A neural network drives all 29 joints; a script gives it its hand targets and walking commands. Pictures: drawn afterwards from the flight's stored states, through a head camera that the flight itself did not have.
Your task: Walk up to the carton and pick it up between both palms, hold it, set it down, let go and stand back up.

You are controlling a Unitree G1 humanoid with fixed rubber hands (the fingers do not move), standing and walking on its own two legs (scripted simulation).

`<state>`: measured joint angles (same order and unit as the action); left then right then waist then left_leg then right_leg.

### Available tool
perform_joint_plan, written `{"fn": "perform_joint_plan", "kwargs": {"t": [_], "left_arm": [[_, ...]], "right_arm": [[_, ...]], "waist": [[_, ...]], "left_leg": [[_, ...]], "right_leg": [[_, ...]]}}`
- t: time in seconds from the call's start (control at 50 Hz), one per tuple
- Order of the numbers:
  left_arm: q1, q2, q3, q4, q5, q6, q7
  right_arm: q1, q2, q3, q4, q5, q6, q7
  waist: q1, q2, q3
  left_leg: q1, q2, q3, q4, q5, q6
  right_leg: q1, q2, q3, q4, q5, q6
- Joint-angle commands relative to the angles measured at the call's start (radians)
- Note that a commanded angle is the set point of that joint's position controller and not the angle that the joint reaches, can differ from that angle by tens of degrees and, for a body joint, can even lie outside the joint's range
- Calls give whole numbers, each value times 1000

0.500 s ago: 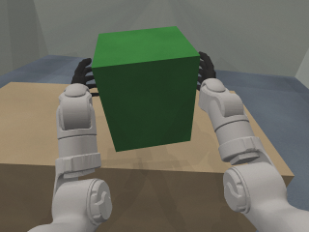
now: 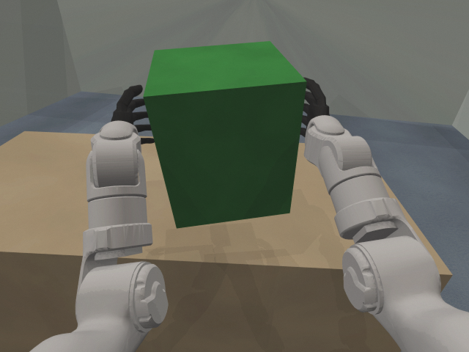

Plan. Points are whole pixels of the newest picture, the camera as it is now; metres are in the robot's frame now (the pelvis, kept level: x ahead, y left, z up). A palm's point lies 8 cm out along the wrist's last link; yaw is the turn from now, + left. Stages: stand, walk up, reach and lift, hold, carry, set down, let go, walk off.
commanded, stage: hold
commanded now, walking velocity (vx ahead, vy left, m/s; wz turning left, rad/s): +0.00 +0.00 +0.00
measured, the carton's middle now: (223, 133) +0.42 +0.00 +0.26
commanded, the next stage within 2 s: set down in 1.90 s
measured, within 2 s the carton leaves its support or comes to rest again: neither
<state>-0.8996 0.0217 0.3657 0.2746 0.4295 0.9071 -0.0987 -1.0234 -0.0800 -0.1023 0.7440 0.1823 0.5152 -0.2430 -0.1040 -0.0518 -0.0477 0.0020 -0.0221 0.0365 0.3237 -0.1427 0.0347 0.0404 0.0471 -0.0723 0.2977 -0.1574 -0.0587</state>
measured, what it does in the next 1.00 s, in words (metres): stands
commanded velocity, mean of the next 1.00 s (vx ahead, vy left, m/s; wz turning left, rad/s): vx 0.00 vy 0.00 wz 0.00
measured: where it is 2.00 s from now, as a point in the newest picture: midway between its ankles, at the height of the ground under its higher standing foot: outside the picture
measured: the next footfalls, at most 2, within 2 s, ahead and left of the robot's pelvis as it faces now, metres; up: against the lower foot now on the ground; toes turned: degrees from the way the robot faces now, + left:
none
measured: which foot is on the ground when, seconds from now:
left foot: down 0.00-1.00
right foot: down 0.00-1.00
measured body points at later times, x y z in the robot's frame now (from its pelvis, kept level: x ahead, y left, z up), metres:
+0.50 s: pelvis +0.00 -0.01 +0.00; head -0.09 +0.02 +0.44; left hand +0.37 +0.16 +0.30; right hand +0.37 -0.14 +0.30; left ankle +0.04 +0.09 -0.75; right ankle +0.02 -0.08 -0.75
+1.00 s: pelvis +0.00 +0.00 +0.00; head -0.08 +0.02 +0.44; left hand +0.38 +0.14 +0.27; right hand +0.37 -0.16 +0.28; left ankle +0.04 +0.09 -0.75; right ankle +0.02 -0.08 -0.75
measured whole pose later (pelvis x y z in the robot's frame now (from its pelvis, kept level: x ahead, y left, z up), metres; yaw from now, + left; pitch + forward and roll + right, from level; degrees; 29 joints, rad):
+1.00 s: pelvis +0.00 +0.00 +0.00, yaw +0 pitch -11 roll +0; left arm -0.80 -0.01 0.35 0.14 0.42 0.91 -0.08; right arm -0.93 -0.07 -0.05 0.59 0.23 0.54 -0.29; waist -0.13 -0.06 -0.01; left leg 0.00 -0.02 0.03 0.34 -0.15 0.03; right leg 0.05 0.05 -0.07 0.30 -0.16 -0.06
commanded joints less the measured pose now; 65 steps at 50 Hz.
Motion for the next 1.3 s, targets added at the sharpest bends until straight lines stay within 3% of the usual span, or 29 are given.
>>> {"fn": "perform_joint_plan", "kwargs": {"t": [0.0,0.02,0.06,0.1,0.16,0.18,0.22,0.26,0.28,0.3,0.32,0.34,0.4,0.46,0.48,0.52,0.54,0.56,0.58,0.6,0.62,0.66,0.68,0.7,0.78,0.84,0.92,1.26,1.28], "left_arm": [[-735,-403,-299,-132,-204,-69,-166],[-775,-396,-303,-155,-214,-76,-165],[-759,-427,-362,-192,-250,-77,-155],[-799,-434,-372,-197,-261,-87,-146],[-733,-441,-385,-161,-248,-73,-146],[-735,-433,-378,-185,-249,-74,-152],[-722,-410,-327,-124,-212,-60,-165],[-750,-396,-309,-143,-207,-66,-175],[-747,-407,-329,-147,-214,-64,-175],[-765,-395,-320,-165,-217,-71,-176],[-768,-408,-330,-165,-216,-69,-174],[-729,-399,-309,-130,-201,-61,-174],[-747,-398,-314,-144,-215,-69,-175],[-719,-410,-331,-113,-216,-57,-192],[-721,-418,-327,-91,-211,-54,-194],[-749,-402,-301,-72,-190,-57,-201],[-754,-400,-297,-88,-191,-62,-201],[-752,-413,-330,-131,-209,-63,-199],[-727,-413,-322,-98,-208,-55,-199],[-714,-414,-334,-130,-219,-53,-200],[-739,-399,-321,-149,-217,-59,-197],[-715,-385,-300,-168,-214,-59,-197],[-618,-385,-324,-20,-224,-42,-209],[-643,-406,-312,-77,-218,-51,-224],[-686,-425,-351,-168,-235,-64,-206],[-682,-428,-371,-218,-242,-70,-174],[-680,-428,-376,-246,-231,-66,-155],[-705,-426,-331,-116,-213,-59,-172],[-792,-415,-332,-217,-209,-80,-162]], "right_arm": [[-698,532,255,-233,165,-30,160],[-717,552,261,-250,166,-30,157],[-726,553,284,-337,186,-46,150],[-742,563,270,-337,171,-43,146],[-685,515,243,-313,154,-36,137],[-678,528,263,-336,161,-35,131],[-685,509,238,-288,144,-19,131],[-714,542,259,-332,151,-25,129],[-707,537,263,-326,157,-24,127],[-719,553,278,-331,165,-23,126],[-715,540,271,-317,166,-25,129],[-728,540,276,-334,165,-27,129],[-718,552,269,-337,155,-26,125],[-693,493,227,-329,134,-21,121],[-699,477,208,-297,131,-16,123],[-702,490,201,-253,120,-12,133],[-715,508,213,-267,129,-14,137],[-675,495,211,-260,135,-9,140],[-703,483,216,-273,140,-9,141],[-704,501,242,-327,149,-14,136],[-692,509,239,-304,152,-6,131],[-689,530,279,-336,171,-10,126],[-656,439,213,-311,138,2,114],[-665,476,228,-312,141,0,112],[-669,520,262,-368,170,-11,121],[-677,539,310,-419,195,-22,120],[-666,537,324,-432,196,-26,118],[-687,497,207,-282,104,-42,156],[-710,548,253,-273,136,-41,165]], "waist": [[21,74,-274],[18,52,-307],[-9,71,-373],[-13,64,-355],[-42,93,-299],[-32,81,-312],[-17,58,-237],[13,43,-283],[-4,62,-285],[8,53,-299],[-1,79,-289],[24,61,-280],[3,29,-295],[-37,70,-283],[-33,106,-229],[-14,95,-194],[3,85,-209],[-28,99,-244],[-19,90,-228],[-16,71,-281],[-20,67,-281],[5,31,-298],[-74,39,-184],[-47,29,-204],[-29,74,-291],[-18,73,-350],[-14,69,-351],[-20,62,-248],[31,90,-339]], "left_leg": [[-9,14,-9,-64,124,-29],[-18,9,-7,-64,95,-20],[33,8,-13,-26,179,-32],[16,9,-13,-37,109,-31],[13,17,-16,-47,107,-40],[13,9,-12,-41,117,-38],[-14,7,-13,-71,17,-24],[-10,1,-8,-64,35,-14],[20,5,-13,-60,61,-20],[21,2,-7,-57,73,-16],[24,8,-8,-57,88,-25],[18,6,-2,-58,86,-16],[32,2,-6,-61,50,-10],[26,7,2,-75,25,-23],[-3,13,-7,-81,-4,-29],[-32,12,-5,-91,-26,-28],[-46,19,-9,-96,-11,-22],[-18,29,-14,-94,39,-37],[-30,29,-16,-89,47,-35],[-3,17,-11,-70,83,-35],[10,10,-8,-67,82,-39],[32,2,-10,-47,136,-29],[-12,20,-10,-62,30,-20],[-32,19,-17,-75,10,-18],[-31,6,-20,-58,81,-29],[23,-1,-26,-25,184,-30],[41,-1,-27,-27,180,-25],[-62,34,-8,-101,-36,-17],[-30,28,-9,-90,40,-21]], "right_leg": [[98,-13,28,-27,159,90],[105,-18,26,-28,144,99],[111,-11,27,-15,233,104],[61,-13,18,-21,165,105],[82,-11,22,-26,167,95],[99,-17,31,-23,200,102],[68,-26,28,-45,95,103],[87,-40,39,-52,102,117],[78,-36,34,-46,146,114],[88,-30,28,-40,151,115],[82,-22,21,-34,153,108],[77,-22,22,-43,142,106],[58,-31,23,-51,129,116],[78,-26,25,-57,118,102],[52,-28,29,-56,82,92],[31,-36,33,-59,46,92],[59,-25,21,-49,60,92],[93,-16,21,-36,110,87],[97,-13,21,-36,116,86],[118,-18,26,-34,174,93],[106,-23,27,-35,179,101],[114,-26,24,-32,236,114],[53,-35,54,-59,232,107],[76,-36,42,-48,194,108],[119,-25,37,-16,242,110],[124,-17,30,-4,319,124],[116,-18,29,-6,303,131],[88,-16,36,-29,69,88],[116,-12,20,-8,89,86]]}}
